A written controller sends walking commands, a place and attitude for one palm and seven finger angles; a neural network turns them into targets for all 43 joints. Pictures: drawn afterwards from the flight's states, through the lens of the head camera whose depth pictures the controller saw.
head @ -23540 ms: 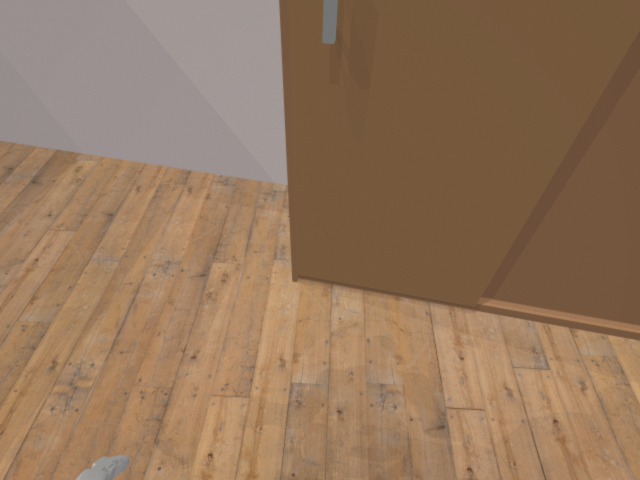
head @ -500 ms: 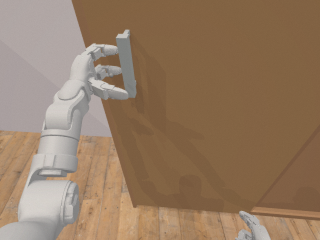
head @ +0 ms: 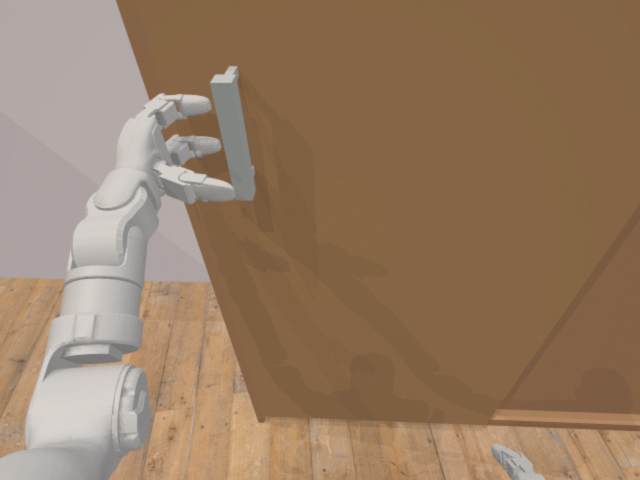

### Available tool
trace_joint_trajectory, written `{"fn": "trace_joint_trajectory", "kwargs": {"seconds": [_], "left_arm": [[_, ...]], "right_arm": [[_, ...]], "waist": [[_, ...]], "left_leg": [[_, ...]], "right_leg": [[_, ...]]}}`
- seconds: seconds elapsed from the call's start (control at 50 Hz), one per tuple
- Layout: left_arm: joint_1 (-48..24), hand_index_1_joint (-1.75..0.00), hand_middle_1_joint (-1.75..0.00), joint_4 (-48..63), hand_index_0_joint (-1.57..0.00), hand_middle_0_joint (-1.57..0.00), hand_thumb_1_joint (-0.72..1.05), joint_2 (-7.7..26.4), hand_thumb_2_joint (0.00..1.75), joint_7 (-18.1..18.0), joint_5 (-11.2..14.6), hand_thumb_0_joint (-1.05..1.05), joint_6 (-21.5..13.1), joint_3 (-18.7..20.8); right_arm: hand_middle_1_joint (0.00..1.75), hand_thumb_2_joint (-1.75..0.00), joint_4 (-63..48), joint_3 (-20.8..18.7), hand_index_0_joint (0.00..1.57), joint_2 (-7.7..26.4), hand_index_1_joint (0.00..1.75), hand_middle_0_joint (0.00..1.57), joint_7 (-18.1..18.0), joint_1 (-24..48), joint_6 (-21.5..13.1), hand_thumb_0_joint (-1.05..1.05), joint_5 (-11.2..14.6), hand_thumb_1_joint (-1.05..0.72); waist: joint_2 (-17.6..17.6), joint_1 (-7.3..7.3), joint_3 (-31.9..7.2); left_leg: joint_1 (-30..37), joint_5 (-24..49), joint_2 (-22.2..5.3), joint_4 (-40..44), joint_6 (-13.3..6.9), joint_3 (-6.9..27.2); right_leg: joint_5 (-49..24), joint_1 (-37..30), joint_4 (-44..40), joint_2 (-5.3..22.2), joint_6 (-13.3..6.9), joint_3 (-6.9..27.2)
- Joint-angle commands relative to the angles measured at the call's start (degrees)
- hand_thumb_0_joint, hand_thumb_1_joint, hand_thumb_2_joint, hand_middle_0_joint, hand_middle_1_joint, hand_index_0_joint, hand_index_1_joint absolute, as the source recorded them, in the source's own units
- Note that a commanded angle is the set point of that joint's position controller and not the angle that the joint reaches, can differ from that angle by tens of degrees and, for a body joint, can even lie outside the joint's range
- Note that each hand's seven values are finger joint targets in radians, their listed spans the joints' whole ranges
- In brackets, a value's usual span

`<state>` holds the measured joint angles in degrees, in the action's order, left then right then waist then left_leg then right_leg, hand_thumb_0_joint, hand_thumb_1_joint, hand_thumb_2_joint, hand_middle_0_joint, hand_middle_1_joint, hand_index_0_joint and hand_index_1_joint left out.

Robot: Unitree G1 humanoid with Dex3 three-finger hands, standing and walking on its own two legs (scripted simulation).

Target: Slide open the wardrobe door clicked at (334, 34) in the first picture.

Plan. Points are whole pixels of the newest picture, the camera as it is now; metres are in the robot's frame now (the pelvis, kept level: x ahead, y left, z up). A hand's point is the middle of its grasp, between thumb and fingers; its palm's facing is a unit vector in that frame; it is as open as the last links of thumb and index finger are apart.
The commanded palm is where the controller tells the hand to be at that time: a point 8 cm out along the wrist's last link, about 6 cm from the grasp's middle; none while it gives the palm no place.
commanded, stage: slide the fingers in behind the handle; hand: left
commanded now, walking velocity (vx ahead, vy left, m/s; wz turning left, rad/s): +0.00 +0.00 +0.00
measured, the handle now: (239, 135) +0.46 +0.12 +0.24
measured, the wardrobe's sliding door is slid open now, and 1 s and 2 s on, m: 0.00 0.00 0.00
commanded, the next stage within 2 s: grip the handle and tug to test in 1.56 s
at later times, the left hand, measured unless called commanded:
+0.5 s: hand (221, 155) +0.41 +0.13 +0.24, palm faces -0.01 -1.00 +0.01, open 14.0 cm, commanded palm +0.38 +0.18 +0.24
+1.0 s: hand (246, 154) +0.40 +0.10 +0.25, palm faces +0.00 -1.00 +0.00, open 14.1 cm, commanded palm +0.38 +0.15 +0.24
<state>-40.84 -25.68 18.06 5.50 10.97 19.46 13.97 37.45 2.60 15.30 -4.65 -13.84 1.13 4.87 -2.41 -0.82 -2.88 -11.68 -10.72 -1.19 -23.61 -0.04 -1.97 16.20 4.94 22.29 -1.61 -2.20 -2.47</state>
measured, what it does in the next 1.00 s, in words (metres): stands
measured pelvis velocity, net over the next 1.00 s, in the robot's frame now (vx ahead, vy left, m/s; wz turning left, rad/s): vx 0.00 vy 0.00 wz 0.01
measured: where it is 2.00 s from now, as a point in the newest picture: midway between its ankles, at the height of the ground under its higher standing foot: outside the picture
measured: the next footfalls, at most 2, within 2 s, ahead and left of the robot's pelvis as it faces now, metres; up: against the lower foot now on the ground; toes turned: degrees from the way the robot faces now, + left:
none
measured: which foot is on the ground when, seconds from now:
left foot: down 0.00-1.00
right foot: down 0.00-1.00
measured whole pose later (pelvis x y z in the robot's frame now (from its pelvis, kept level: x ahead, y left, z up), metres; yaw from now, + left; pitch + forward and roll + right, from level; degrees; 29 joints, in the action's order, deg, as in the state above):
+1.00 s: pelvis +0.00 +0.00 +0.00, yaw +1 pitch -2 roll +0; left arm -42.7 -21.5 9.6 -1.8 10.1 23.1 7.1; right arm 38.1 3.4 13.5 -3.7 -11.0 1.8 3.7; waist -2.6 0.1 -2.7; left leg -10.7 -10.2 -0.5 -22.9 -0.2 -1.5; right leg 16.2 3.9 22.0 -1.0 -2.0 -3.0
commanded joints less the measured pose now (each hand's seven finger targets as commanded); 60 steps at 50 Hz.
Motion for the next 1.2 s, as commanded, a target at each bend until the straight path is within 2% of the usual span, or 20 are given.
{"fn": "trace_joint_trajectory", "kwargs": {"seconds": [0.0, 0.1, 0.14, 0.22, 0.26, 0.34, 0.4, 0.56, 0.62, 0.64, 0.7, 0.76, 0.84, 0.88, 0.96, 1.04, 1.08, 1.1, 1.12, 1.18], "left_arm": [[-30.64, -1.20, -1.20, 15.49, -0.30, -0.30, -0.50, 8.52, 0.30, 0.99, 1.27, 0.00, -3.59, -1.14], [-33.39, -1.20, -1.20, 13.85, -0.30, -0.30, -0.50, 6.32, 0.30, 0.62, 1.80, 0.00, -2.53, -3.03], [-32.02, -1.20, -1.20, 11.69, -0.30, -0.30, -0.50, 9.86, 0.30, -0.09, 1.71, 0.00, -2.31, 0.02], [-34.02, -1.20, -1.20, 12.96, -0.30, -0.30, -0.50, 5.94, 0.30, -1.43, 1.22, 0.00, -2.91, -2.36], [-33.68, -1.20, -1.20, 14.20, -0.30, -0.30, -0.50, 6.02, 0.30, -2.24, 1.01, 0.00, -3.73, -1.90], [-27.05, -1.20, -1.20, 12.68, -0.30, -0.30, -0.50, 8.41, 0.30, -3.01, 0.74, 0.00, -3.30, 1.52], [-27.39, -1.20, -1.20, 14.73, -0.30, -0.30, -0.50, 4.17, 0.30, -3.14, 0.36, 0.00, -1.92, -1.89], [-30.44, -1.20, -1.20, 19.95, -0.30, -0.30, -0.50, 4.53, 0.30, -4.08, 0.46, 0.00, -0.73, -2.22], [-32.93, -1.20, -1.20, 20.59, -0.30, -0.30, -0.50, 1.34, 0.30, -4.35, 0.27, 0.00, -0.68, -5.01], [-31.28, -1.20, -1.20, 20.35, -0.30, -0.30, -0.50, 2.02, 0.30, -4.63, 0.26, 0.00, -0.87, -4.21], [-32.63, -1.20, -1.20, 19.71, -0.30, -0.30, -0.50, -2.36, 0.30, -4.86, 0.24, 0.00, -0.41, -7.79], [-31.51, -1.20, -1.20, 17.27, -0.30, -0.30, -0.50, -1.20, 0.30, -5.34, 0.56, 0.00, 0.16, -6.44], [-29.36, -1.20, -1.20, 16.60, -0.30, -0.30, -0.50, 0.65, 0.30, -6.70, 0.37, 0.00, 0.12, -3.62], [-30.18, -1.20, -1.20, 15.91, -0.30, -0.30, -0.50, 1.74, 0.30, -7.36, -0.01, 0.00, 0.13, -2.65], [-30.30, -1.20, -1.20, 18.42, -0.30, -0.30, -0.50, -2.01, 0.30, -7.37, -0.56, 0.00, -0.89, -6.16], [-29.30, -1.20, -1.20, 17.31, -0.30, -0.30, -0.50, 0.15, 0.30, -6.91, -0.29, 0.00, -0.64, -4.37], [-31.45, -1.20, -1.20, 18.68, -0.30, -0.30, -0.50, -1.58, 0.30, -6.50, -0.14, 0.00, -0.67, -6.12], [-30.51, -1.20, -1.20, 18.70, -0.30, -0.30, -0.50, -0.12, 0.30, -6.44, -0.26, 0.00, -0.61, -4.78], [-30.80, -1.20, -1.20, 20.36, -0.30, -0.30, -0.50, -2.22, 0.30, -6.11, -0.31, 0.00, -0.57, -6.78], [-28.87, -1.20, -1.20, 21.30, -0.30, -0.30, -0.50, -2.43, 0.30, -6.17, -0.04, 0.00, -0.74, -6.75]], "right_arm": [[0.30, -0.90, -9.39, -2.44, 0.20, 6.08, 0.30, 0.20, -0.65, 8.33, -3.35, 0.00, 0.01, -0.90], [0.30, -0.90, -8.15, -2.23, 0.20, 5.95, 0.30, 0.20, -0.87, 8.20, -4.07, 0.00, 0.01, -0.90], [0.30, -0.90, -7.64, -2.33, 0.20, 6.53, 0.30, 0.20, -0.92, 7.97, -3.86, 0.00, -0.24, -0.90], [0.30, -0.90, -8.09, -1.97, 0.20, 5.47, 0.30, 0.20, -0.56, 8.52, -4.06, 0.00, -0.48, -0.90], [0.30, -0.90, -8.32, -2.00, 0.20, 5.51, 0.30, 0.20, -0.16, 8.25, -3.93, 0.00, -0.74, -0.90], [0.30, -0.90, -8.75, -2.13, 0.20, 5.73, 0.30, 0.20, 0.22, 8.65, -2.99, 0.00, -0.94, -0.90], [0.30, -0.90, -9.34, -1.88, 0.20, 5.17, 0.30, 0.20, 0.39, 9.29, -2.57, 0.00, -0.79, -0.90], [0.30, -0.90, -9.23, -1.84, 0.20, 5.09, 0.30, 0.20, -0.15, 10.54, -2.33, 0.00, -0.80, -0.90], [0.30, -0.90, -8.64, -1.74, 0.20, 4.75, 0.30, 0.20, -0.13, 10.07, -2.74, 0.00, -0.99, -0.90], [0.30, -0.90, -8.71, -1.99, 0.20, 4.87, 0.30, 0.20, -0.06, 10.05, -2.76, 0.00, -0.91, -0.90], [0.30, -0.90, -8.27, -1.86, 0.20, 4.45, 0.30, 0.20, 0.11, 10.06, -2.93, 0.00, -0.87, -0.90], [0.30, -0.90, -7.89, -1.92, 0.20, 4.90, 0.30, 0.20, 0.09, 9.89, -2.63, 0.00, -1.02, -0.90], [0.30, -0.90, -8.09, -1.94, 0.20, 4.96, 0.30, 0.20, 0.30, 10.17, -2.24, 0.00, -1.48, -0.90], [0.30, -0.90, -7.91, -1.76, 0.20, 4.68, 0.30, 0.20, 0.26, 10.14, -1.77, 0.00, -1.53, -0.90], [0.30, -0.90, -8.71, -1.88, 0.20, 4.29, 0.30, 0.20, 0.54, 10.56, -1.90, 0.00, -1.42, -0.90], [0.30, -0.90, -8.42, -1.95, 0.20, 4.65, 0.30, 0.20, 0.35, 10.59, -1.67, 0.00, -1.54, -0.90], [0.30, -0.90, -8.50, -1.75, 0.20, 4.22, 0.30, 0.20, 0.29, 10.76, -1.83, 0.00, -1.49, -0.90], [0.30, -0.90, -8.42, -1.83, 0.20, 4.34, 0.30, 0.20, 0.33, 10.54, -1.81, 0.00, -1.50, -0.90], [0.30, -0.90, -8.91, -1.74, 0.20, 4.08, 0.30, 0.20, 0.41, 11.16, -1.88, 0.00, -1.39, -0.90], [0.30, -0.90, -9.04, -1.87, 0.20, 4.03, 0.30, 0.20, 0.59, 11.23, -1.90, 0.00, -1.37, -0.90]], "waist": [[1.97, -0.13, -13.98], [1.57, -1.05, -12.58], [3.41, -0.13, -13.17], [1.90, -0.09, -15.67], [1.44, 0.41, -17.41], [5.07, 2.02, -16.83], [5.00, 1.32, -14.60], [3.43, 0.83, -14.10], [1.57, -0.05, -14.95], [1.48, 0.44, -15.38], [0.89, -0.47, -15.53], [3.99, -0.01, -14.81], [4.90, 1.49, -15.92], [5.64, 1.37, -15.20], [4.63, 0.82, -14.74], [5.30, 1.15, -14.27], [4.75, 0.52, -14.15], [4.83, 0.98, -15.05], [2.52, 0.80, -15.34], [3.60, 0.94, -16.16]], "left_leg": [[12.14, 12.38, 1.82, -0.56, -3.72, 1.45], [12.66, 9.55, 1.67, -0.57, -3.47, 2.52], [11.91, 8.98, 1.69, -0.19, -3.38, 2.61], [12.89, 11.26, 1.80, -0.36, -3.13, 2.54], [13.45, 13.40, 1.72, -0.26, -3.06, 2.82], [11.83, 15.03, 1.60, -0.01, -3.03, 2.21], [11.67, 14.16, 1.44, 0.35, -3.09, 1.78], [13.06, 13.26, 1.34, 0.44, -3.12, 2.09], [14.47, 13.96, 1.40, 0.12, -2.91, 2.31], [14.99, 14.45, 1.26, 0.00, -2.84, 2.54], [15.66, 14.27, 1.30, -0.16, -2.61, 2.81], [14.17, 12.96, 1.27, 0.49, -2.62, 3.04], [13.44, 14.49, 1.57, 0.74, -2.74, 2.49], [12.32, 14.23, 1.62, 0.79, -2.81, 2.11], [13.35, 14.73, 1.64, 0.45, -3.13, 1.92], [12.86, 13.69, 1.78, 0.67, -3.11, 1.78], [12.89, 13.98, 1.96, 0.42, -3.27, 1.58], [12.83, 14.59, 1.98, 0.34, -3.13, 1.66], [13.53, 15.17, 2.09, 0.17, -3.14, 1.41], [14.08, 16.32, 2.00, -0.04, -3.11, 1.58]], "right_leg": [[-21.50, 4.28, -2.73, 0.82, 1.58, 1.60], [-16.26, 7.56, -3.45, 0.48, 1.28, 1.25], [-15.26, 6.31, -3.67, 0.61, 1.26, 1.31], [-17.48, 5.26, -2.56, 0.66, 1.02, 1.10], [-19.14, 3.68, -2.08, 0.71, 0.74, 0.93], [-22.22, 1.07, -1.85, 0.71, 0.90, 0.82], [-21.71, 2.48, -2.21, 0.64, 1.11, 0.68], [-19.08, 3.26, -3.12, 0.51, 0.96, 0.98], [-19.25, 4.25, -2.76, 0.38, 0.78, 0.77], [-18.93, 3.96, -2.80, 0.26, 0.63, 0.63], [-18.78, 5.20, -2.59, 0.19, 0.63, 0.43], [-17.62, 4.45, -2.88, 0.22, 0.72, 0.25], [-19.89, 2.15, -2.62, 0.38, 0.78, 0.48], [-20.53, 1.67, -2.66, 0.59, 0.86, 0.74], [-21.51, 2.16, -2.86, 0.60, 0.99, 0.90], [-21.09, 1.70, -3.26, 0.58, 1.14, 0.91], [-22.50, 1.91, -3.10, 0.76, 1.25, 1.10], [-23.41, 1.11, -2.78, 0.79, 1.18, 1.07], [-24.15, 1.51, -2.57, 0.86, 1.14, 1.25], [-25.11, 0.80, -2.36, 0.73, 1.13, 0.85]]}}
